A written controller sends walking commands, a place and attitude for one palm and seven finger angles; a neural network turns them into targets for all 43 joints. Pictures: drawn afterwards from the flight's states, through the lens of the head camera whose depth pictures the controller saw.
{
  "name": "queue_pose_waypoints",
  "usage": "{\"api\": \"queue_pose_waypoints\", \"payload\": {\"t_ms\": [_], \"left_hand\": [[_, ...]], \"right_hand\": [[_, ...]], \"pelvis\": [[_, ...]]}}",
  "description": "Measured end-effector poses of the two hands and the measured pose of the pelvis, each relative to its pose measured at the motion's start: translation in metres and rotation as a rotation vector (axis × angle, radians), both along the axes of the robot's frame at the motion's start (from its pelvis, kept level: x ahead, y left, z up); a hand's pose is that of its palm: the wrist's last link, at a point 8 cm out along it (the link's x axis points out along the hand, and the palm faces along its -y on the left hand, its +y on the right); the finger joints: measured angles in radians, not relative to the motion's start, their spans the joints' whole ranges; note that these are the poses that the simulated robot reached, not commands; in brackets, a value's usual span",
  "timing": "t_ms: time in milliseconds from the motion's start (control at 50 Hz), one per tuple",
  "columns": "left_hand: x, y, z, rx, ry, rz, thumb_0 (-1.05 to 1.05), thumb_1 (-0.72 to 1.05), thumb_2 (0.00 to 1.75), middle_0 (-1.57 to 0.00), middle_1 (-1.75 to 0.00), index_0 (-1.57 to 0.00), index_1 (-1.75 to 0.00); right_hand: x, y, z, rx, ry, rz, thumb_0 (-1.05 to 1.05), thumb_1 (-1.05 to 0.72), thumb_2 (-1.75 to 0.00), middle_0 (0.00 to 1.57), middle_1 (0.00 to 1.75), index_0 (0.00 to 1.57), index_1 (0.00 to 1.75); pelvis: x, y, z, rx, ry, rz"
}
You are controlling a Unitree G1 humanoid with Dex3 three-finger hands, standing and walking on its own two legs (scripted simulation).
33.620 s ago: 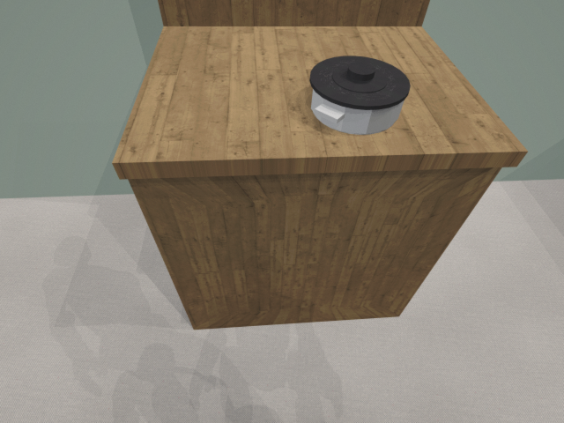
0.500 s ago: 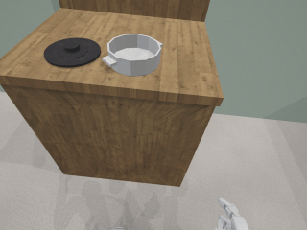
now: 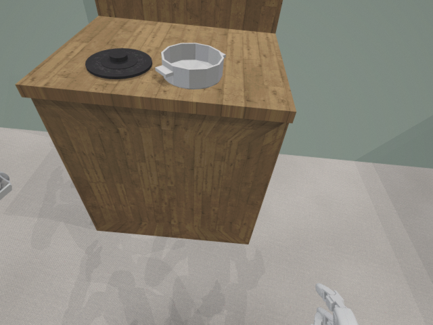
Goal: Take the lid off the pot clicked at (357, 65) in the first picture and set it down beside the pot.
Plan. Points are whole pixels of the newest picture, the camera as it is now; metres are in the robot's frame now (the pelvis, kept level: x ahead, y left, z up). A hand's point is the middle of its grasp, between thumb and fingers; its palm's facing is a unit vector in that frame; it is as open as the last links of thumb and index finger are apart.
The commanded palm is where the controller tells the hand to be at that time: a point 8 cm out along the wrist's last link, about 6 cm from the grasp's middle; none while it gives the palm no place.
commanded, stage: stop stepping back and stand still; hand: left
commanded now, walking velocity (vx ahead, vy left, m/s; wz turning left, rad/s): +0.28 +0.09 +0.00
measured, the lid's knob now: (118, 56) +0.82 +0.36 +0.11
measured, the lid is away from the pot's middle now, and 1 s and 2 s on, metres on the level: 0.23 0.23 0.23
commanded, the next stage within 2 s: let the arm hang, fingers relaxed in 1.36 s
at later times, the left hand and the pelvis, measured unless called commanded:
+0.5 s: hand out of the picture +0.08 +0.21 +0.32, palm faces +0.58 -0.67 -0.46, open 7.5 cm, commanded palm none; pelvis -0.08 +0.00 +0.00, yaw +0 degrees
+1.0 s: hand out of the picture -0.11 +0.20 -0.18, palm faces +0.12 -0.97 -0.23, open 6.9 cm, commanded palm none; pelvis -0.06 +0.01 -0.01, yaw +4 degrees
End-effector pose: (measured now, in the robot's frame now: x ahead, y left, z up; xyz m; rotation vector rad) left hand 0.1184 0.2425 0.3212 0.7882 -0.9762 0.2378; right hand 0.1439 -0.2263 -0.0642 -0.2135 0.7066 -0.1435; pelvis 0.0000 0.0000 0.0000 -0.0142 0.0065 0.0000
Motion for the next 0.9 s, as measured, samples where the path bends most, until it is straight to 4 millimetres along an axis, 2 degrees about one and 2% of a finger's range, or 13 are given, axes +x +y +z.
{"api": "queue_pose_waypoints", "payload": {"t_ms": [100,180,240,320,380,480,540,600,660,720,780,820,900], "left_hand": [[-0.014,0.052,0.024,-0.268,-0.157,0.128,0.01,0.88,0.89,-0.22,-0.31,-0.21,-0.3],[0.001,0.074,0.001,-0.454,-0.041,0.14,0.01,0.89,0.9,-0.21,-0.31,-0.2,-0.3],[0.008,0.062,-0.035,-0.469,0.113,0.065,0.01,0.9,0.9,-0.2,-0.3,-0.19,-0.3],[-0.01,0.031,-0.062,-0.331,0.268,-0.039,0.02,0.89,0.9,-0.2,-0.3,-0.19,-0.3],[-0.035,0.015,-0.048,-0.203,0.257,-0.065,0.02,0.88,0.9,-0.21,-0.31,-0.2,-0.3],[-0.072,0.004,0.005,-0.011,0.002,0.036,0.02,0.88,0.89,-0.22,-0.31,-0.21,-0.3],[-0.073,0.015,0.011,-0.053,-0.082,0.093,0.01,0.88,0.9,-0.22,-0.31,-0.21,-0.3],[-0.029,0.051,-0.051,-0.303,0.278,0.214,0.0,0.89,0.9,-0.21,-0.3,-0.2,-0.3],[-0.005,0.072,-0.173,-0.563,0.762,0.335,0.0,0.9,0.9,-0.2,-0.3,-0.19,-0.3],[-0.02,0.058,-0.314,-0.68,1.254,0.399,0.0,0.91,0.9,-0.19,-0.3,-0.18,-0.3],[-0.073,0.014,-0.425,-0.761,1.706,0.428,0.01,0.91,0.9,-0.19,-0.3,-0.18,-0.3],[-0.12,-0.021,-0.467,-0.855,1.908,0.431,0.01,0.92,0.9,-0.2,-0.3,-0.19,-0.3],[-0.181,-0.01,-0.474,-0.995,1.958,0.598,-0.06,1.04,0.89,-0.21,-0.3,-0.2,-0.3]], "right_hand": [[-0.033,-0.005,-0.004,0.021,0.046,-0.032,0.02,-0.9,-0.9,0.2,0.3,0.21,0.3],[-0.054,-0.01,0.007,-0.005,0.007,-0.07,0.02,-0.9,-0.9,0.2,0.3,0.21,0.3],[-0.066,-0.012,0.01,-0.053,-0.041,-0.085,0.02,-0.9,-0.9,0.2,0.3,0.21,0.3],[-0.089,-0.006,0.015,-0.037,-0.079,-0.132,0.02,-0.9,-0.9,0.2,0.3,0.2,0.29],[-0.107,0.001,0.011,-0.01,-0.04,-0.127,0.02,-0.9,-0.9,0.2,0.3,0.2,0.29],[-0.117,0.008,-0.018,0.031,0.092,-0.046,0.02,-0.9,-0.9,0.2,0.3,0.2,0.29],[-0.111,0.004,-0.041,0.056,0.143,-0.009,0.02,-0.9,-0.9,0.2,0.3,0.21,0.3],[-0.104,0.001,-0.052,0.092,0.158,0.019,0.02,-0.9,-0.9,0.2,0.3,0.21,0.29],[-0.102,-0.001,-0.059,0.102,0.15,0.025,0.02,-0.9,-0.9,0.2,0.3,0.2,0.29],[-0.112,-0.007,-0.074,0.071,0.151,0.007,0.01,-0.9,-0.9,0.2,0.3,0.2,0.29],[-0.14,-0.017,-0.086,0.042,0.253,-0.03,0.01,-0.91,-0.9,0.2,0.3,0.2,0.29],[-0.161,-0.026,-0.092,0.016,0.367,-0.04,0.01,-0.91,-0.9,0.2,0.3,0.2,0.29],[-0.191,-0.034,-0.087,-0.032,0.599,-0.044,0.01,-0.91,-0.9,0.2,0.3,0.2,0.29]], "pelvis": [[-0.021,0.002,0.01,0.04,-0.028,-0.007],[-0.04,0.01,0.015,0.039,-0.018,-0.015],[-0.058,0.023,0.006,0.006,-0.014,-0.011],[-0.076,0.022,0.0,0.033,-0.026,-0.048],[-0.077,0.014,0.004,0.028,-0.001,-0.033],[-0.078,0.002,0.001,-0.003,0.01,0.0],[-0.083,0.002,-0.007,-0.004,-0.009,0.032],[-0.081,0.008,-0.006,0.005,-0.009,0.089],[-0.077,0.014,-0.009,0.037,-0.028,0.104],[-0.079,0.016,-0.027,0.024,-0.031,0.083],[-0.082,0.005,-0.035,0.071,-0.039,0.058],[-0.08,-0.001,-0.036,0.062,-0.042,0.073],[-0.073,-0.002,-0.025,0.013,-0.023,0.09]]}}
